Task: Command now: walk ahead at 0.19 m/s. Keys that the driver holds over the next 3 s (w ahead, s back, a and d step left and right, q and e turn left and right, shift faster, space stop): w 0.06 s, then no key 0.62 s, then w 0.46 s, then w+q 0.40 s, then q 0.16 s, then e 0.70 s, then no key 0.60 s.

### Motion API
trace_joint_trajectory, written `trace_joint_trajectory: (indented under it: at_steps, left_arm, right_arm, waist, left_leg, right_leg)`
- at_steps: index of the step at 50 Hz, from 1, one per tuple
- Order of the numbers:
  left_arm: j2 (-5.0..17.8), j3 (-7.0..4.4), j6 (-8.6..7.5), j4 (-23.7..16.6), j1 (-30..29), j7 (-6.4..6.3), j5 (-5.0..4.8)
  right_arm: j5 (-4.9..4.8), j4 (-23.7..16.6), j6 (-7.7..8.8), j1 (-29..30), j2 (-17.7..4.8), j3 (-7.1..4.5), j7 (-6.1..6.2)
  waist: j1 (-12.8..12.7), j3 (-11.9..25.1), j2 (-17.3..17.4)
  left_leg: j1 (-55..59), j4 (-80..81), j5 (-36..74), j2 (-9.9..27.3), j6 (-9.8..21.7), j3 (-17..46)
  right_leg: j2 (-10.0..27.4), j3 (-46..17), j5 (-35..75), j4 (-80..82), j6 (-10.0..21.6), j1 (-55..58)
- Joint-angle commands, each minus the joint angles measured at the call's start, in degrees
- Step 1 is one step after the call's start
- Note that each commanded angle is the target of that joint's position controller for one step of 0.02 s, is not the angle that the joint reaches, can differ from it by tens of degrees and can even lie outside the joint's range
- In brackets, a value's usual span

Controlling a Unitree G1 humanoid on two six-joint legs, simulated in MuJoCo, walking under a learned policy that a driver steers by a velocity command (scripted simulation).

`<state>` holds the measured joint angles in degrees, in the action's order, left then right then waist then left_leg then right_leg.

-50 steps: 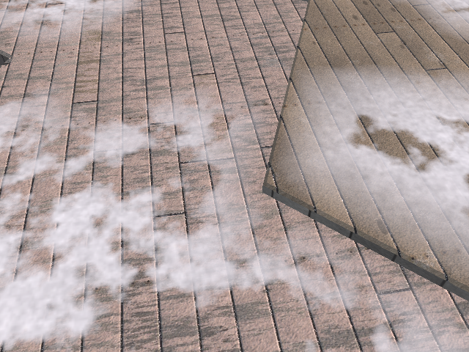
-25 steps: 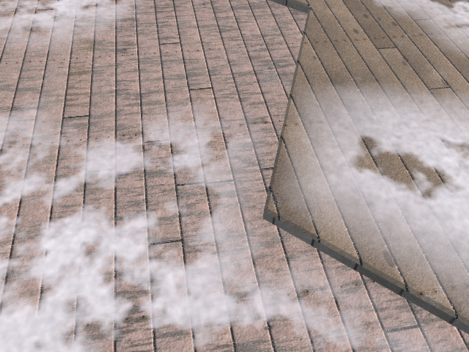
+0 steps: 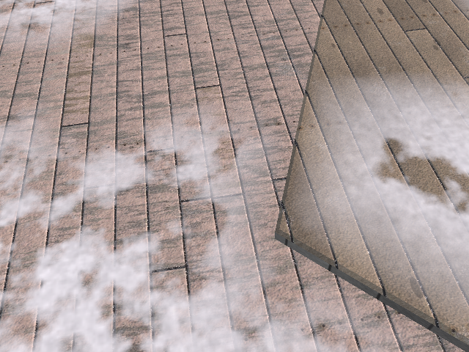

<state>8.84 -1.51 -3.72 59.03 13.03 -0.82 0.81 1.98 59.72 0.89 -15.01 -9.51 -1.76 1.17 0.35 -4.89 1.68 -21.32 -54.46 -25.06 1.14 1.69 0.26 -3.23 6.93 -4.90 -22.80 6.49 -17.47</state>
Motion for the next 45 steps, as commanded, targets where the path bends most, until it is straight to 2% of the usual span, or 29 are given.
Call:
trace_joint_trajectory:
  at_steps: [1, 2, 3, 5, 7, 10, 11, 12, 13, 14, 15, 16, 17, 19, 21, 24, 32, 34, 35, 37, 38, 40, 41, 42, 43, 45]
  left_arm:
    - [8.7, -1.78, 0.08, -1.5, 3.9, 0.17, 0.07]
    - [9.1, -2.04, 0.63, -1.7, 4.1, 0.26, -0.12]
    - [9.1, -2.19, 1.09, -1.8, 4.3, 0.26, -0.23]
    - [7.8, -2.00, 1.47, -1.4, 5.3, -0.08, -0.06]
    - [7.3, -1.79, 1.46, -0.6, 6.6, -0.41, 0.17]
    - [6.6, -1.35, 1.84, 0.1, 7.0, -0.68, 0.12]
    - [6.3, -1.15, 2.12, 0.2, 6.3, -0.73, -0.24]
    - [5.7, -0.91, 2.31, 0.3, 6.4, -0.73, -0.50]
    - [5.0, -0.71, 2.30, 0.2, 6.8, -0.58, -0.55]
    - [2.8, -0.13, 2.16, -0.2, 7.8, -0.34, -1.08]
    - [0.8, 0.48, 2.17, 0.0, 7.5, -0.15, -1.26]
    - [1.4, 0.61, 2.17, 0.8, 7.6, -0.09, -0.30]
    - [2.1, 0.56, 2.12, 1.3, 8.1, -0.13, -0.05]
    - [4.0, 0.36, 1.82, 2.4, 8.8, -0.23, -0.08]
    - [3.3, 0.74, 1.35, 3.1, 9.0, -0.52, -0.38]
    - [2.2, 1.03, 1.37, 3.9, 8.1, -1.02, -0.64]
    - [1.8, 1.25, 2.02, 5.8, 8.0, -1.58, -0.58]
    - [1.8, 1.29, 2.13, 6.2, 8.0, -1.65, -0.58]
    - [1.7, 1.30, 2.20, 6.5, 8.4, -1.64, -0.49]
    - [2.6, 0.66, 2.51, 6.3, 8.1, -1.40, -0.25]
    - [2.7, 0.38, 2.64, 5.7, 7.3, -1.04, 0.02]
    - [1.6, 0.42, 2.39, 3.4, 3.7, -0.13, 0.88]
    - [1.2, 0.46, 2.00, 1.9, 1.6, 0.26, 1.26]
    - [2.0, 0.15, 1.50, 0.5, -0.6, 0.62, 1.23]
    - [2.9, -0.28, 1.00, -0.7, -1.9, 0.96, 1.04]
    - [3.8, -0.98, 0.09, -2.1, -2.8, 1.61, 0.65]
  right_arm:
    - [0.47, 1.8, -1.57, -10.7, -2.4, -0.36, 0.02]
    - [0.62, 1.0, -1.59, -8.6, -3.2, -0.56, -0.32]
    - [0.63, 0.3, -1.46, -6.7, -3.7, -0.71, -0.70]
    - [0.33, 0.1, -0.93, -4.8, -2.1, -0.33, -0.87]
    - [-0.06, 0.6, -0.32, -4.7, -0.6, 0.17, -0.49]
    - [-0.78, 1.4, 0.17, -6.1, -0.2, 0.60, 0.28]
    - [-0.93, 2.3, 0.28, -7.8, 0.3, 0.82, 0.53]
    - [-0.86, 3.0, 0.38, -9.0, -0.2, 0.84, 0.82]
    - [-0.24, 3.1, 0.76, -10.0, -1.7, 0.75, 1.06]
    - [0.05, 2.5, 1.17, -9.7, -4.1, 0.67, 1.29]
    - [-0.96, 2.6, 1.30, -6.8, -3.6, 1.00, 1.16]
    - [-1.09, 1.8, 1.65, -3.8, -1.9, 1.59, 0.97]
    - [-1.28, 1.7, 1.99, -2.9, -1.6, 1.72, 0.86]
    - [-1.62, 2.1, 2.45, -4.2, -1.9, 1.75, 1.06]
    - [-1.87, 2.9, 2.52, -6.5, -1.8, 1.72, 1.14]
    - [-1.61, 3.7, 2.01, -7.8, -1.1, 1.85, 1.20]
    - [-1.57, 4.8, 1.28, -7.9, -0.8, 2.04, 1.47]
    - [-1.56, 5.0, 1.16, -7.9, -0.8, 2.11, 1.53]
    - [-1.46, 5.4, 1.09, -8.6, -0.8, 2.09, 1.52]
    - [-1.21, 5.7, 0.72, -10.0, -2.5, 1.18, 1.36]
    - [-1.09, 5.7, 0.49, -11.0, -3.7, 0.60, 1.20]
    - [-1.37, 6.3, 0.23, -14.9, -5.7, -0.53, 1.00]
    - [-1.28, 6.4, 0.37, -15.5, -6.4, -0.92, 1.00]
    - [-0.78, 6.4, 0.77, -16.3, -6.2, -1.08, 0.91]
    - [-0.29, 6.4, 1.25, -16.7, -6.4, -1.25, 0.80]
    - [-0.24, 5.8, 2.19, -15.7, -6.4, -1.42, 0.62]
  waist:
    - [1.5, 7.3, -7.4]
    - [1.2, 6.2, -8.4]
    - [1.1, 4.7, -8.5]
    - [0.8, 2.6, -5.7]
    - [0.4, 2.7, -4.4]
    - [0.5, 3.0, -5.3]
    - [1.3, 2.7, -5.0]
    - [1.5, 1.5, -4.3]
    - [1.0, 0.1, -2.3]
    - [-0.6, 0.1, 2.4]
    - [-2.1, -2.2, 7.2]
    - [-2.9, -3.0, 6.4]
    - [-3.3, -2.6, 5.1]
    - [-3.1, -0.4, 1.6]
    - [-2.1, 1.7, -0.5]
    - [-1.3, 1.9, -1.1]
    - [-0.9, 1.3, -1.4]
    - [-0.9, 1.1, -1.3]
    - [-0.7, 2.0, -1.2]
    - [-0.1, 0.6, 0.3]
    - [0.5, -1.9, 2.3]
    - [2.6, -8.1, 5.7]
    - [3.0, -10.7, 6.2]
    - [3.5, -11.2, 5.3]
    - [3.4, -10.7, 3.9]
    - [2.3, -8.2, 1.4]
  left_leg:
    - [4.9, 4.6, 0.1, 0.0, 0.5, -1.6]
    - [3.7, 5.6, 0.5, 0.0, 0.8, -2.0]
    - [2.6, 6.4, 1.2, 0.2, 0.9, -2.3]
    - [2.2, 8.8, 2.4, 0.2, 0.7, -2.6]
    - [3.2, 12.2, 2.5, -0.1, 0.5, -2.8]
    - [7.4, 21.2, 4.5, -0.7, 0.9, -3.5]
    - [11.2, 27.2, 8.0, -1.0, 1.4, -4.1]
    - [14.4, 33.0, 9.7, -1.0, 1.9, -3.4]
    - [16.3, 36.8, 10.0, 2.6, 2.5, 1.1]
    - [15.5, 40.7, 5.8, 8.9, 3.9, 9.6]
    - [6.3, 44.2, 0.9, 11.5, 5.2, 13.3]
    - [2.2, 45.3, 0.7, 11.1, 4.5, 12.4]
    - [1.5, 44.7, 3.6, 9.2, 3.3, 10.2]
    - [5.4, 41.8, 13.8, 6.5, 2.2, 6.4]
    - [10.9, 38.7, 21.5, 5.4, 2.2, 4.4]
    - [13.1, 37.5, 23.4, 5.3, 2.3, 3.9]
    - [13.8, 37.2, 24.5, 5.3, 2.1, 3.4]
    - [14.0, 37.2, 24.6, 5.3, 2.0, 3.4]
    - [14.5, 37.6, 20.1, 4.7, 2.3, 3.2]
    - [13.7, 37.5, 3.8, 3.6, 4.4, 4.0]
    - [12.7, 39.3, -6.0, 5.0, 6.2, 7.1]
    - [13.5, 46.1, -19.9, 12.8, 10.9, 17.5]
    - [14.0, 48.0, -19.9, 16.3, 12.8, 20.9]
    - [15.7, 49.0, -16.2, 18.2, 14.0, 22.8]
    - [18.4, 49.1, -11.6, 19.1, 14.6, 23.0]
    - [22.9, 48.5, -2.8, 17.8, 13.6, 19.1]
  right_leg:
    - [15.5, -16.3, -11.7, 14.3, 6.3, 1.0]
    - [16.1, -18.7, -21.9, 16.9, 6.1, 0.4]
    - [16.8, -20.2, -26.8, 18.8, 5.8, -0.2]
    - [16.8, -19.3, -23.1, 18.9, 5.4, -0.4]
    - [16.2, -17.5, -18.4, 17.0, 5.6, 0.9]
    - [15.3, -16.4, -18.1, 14.0, 5.3, 1.4]
    - [14.5, -15.6, -19.6, 12.7, 4.4, -0.2]
    - [13.4, -15.0, -21.4, 11.3, 2.6, -2.4]
    - [11.9, -14.3, -20.5, 9.1, 0.3, -4.9]
    - [8.2, -10.7, -16.9, 4.8, -1.9, -6.4]
    - [4.0, -5.9, -10.9, 1.6, -3.2, -0.7]
    - [4.9, -6.4, -7.4, 1.6, -3.6, 4.9]
    - [5.6, -7.2, -5.0, 2.1, -3.7, 7.8]
    - [7.4, -8.8, -0.6, 2.8, -3.1, 10.1]
    - [8.4, -9.4, 1.9, 3.4, -2.7, 9.2]
    - [8.6, -9.4, 2.5, 3.9, -2.9, 8.7]
    - [9.0, -9.5, 4.7, 3.7, -3.1, 9.9]
    - [9.1, -9.5, 4.9, 3.7, -3.1, 10.0]
    - [8.5, -9.1, 1.0, 3.6, -2.9, 10.1]
    - [5.4, -6.8, -13.2, -0.3, -1.8, 6.8]
    - [3.9, -5.5, -20.1, -3.3, -1.5, 2.4]
    - [2.2, -1.5, -22.7, -12.2, -1.8, -9.1]
    - [3.7, -1.3, -20.4, -16.0, -1.6, -13.2]
    - [5.2, -2.6, -20.4, -20.0, -1.4, -16.8]
    - [6.2, -3.9, -21.2, -23.2, -1.3, -20.3]
    - [7.6, -5.2, -19.3, -24.4, -1.8, -22.7]
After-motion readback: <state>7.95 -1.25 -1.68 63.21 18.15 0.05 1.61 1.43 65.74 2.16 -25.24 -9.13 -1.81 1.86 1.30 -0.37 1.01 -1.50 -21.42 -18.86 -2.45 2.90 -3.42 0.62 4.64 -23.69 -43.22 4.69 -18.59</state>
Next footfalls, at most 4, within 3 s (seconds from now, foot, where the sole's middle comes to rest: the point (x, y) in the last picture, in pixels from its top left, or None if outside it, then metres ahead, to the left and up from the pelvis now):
0.26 left None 0.07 0.12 -0.77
1.06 right None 0.29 -0.12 -0.77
1.60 left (235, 304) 0.59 0.06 -0.77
1.94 right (290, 260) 0.72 -0.11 -0.74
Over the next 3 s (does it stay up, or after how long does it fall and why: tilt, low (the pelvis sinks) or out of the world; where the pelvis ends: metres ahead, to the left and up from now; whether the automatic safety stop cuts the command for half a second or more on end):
stays up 0.55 -0.05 0.00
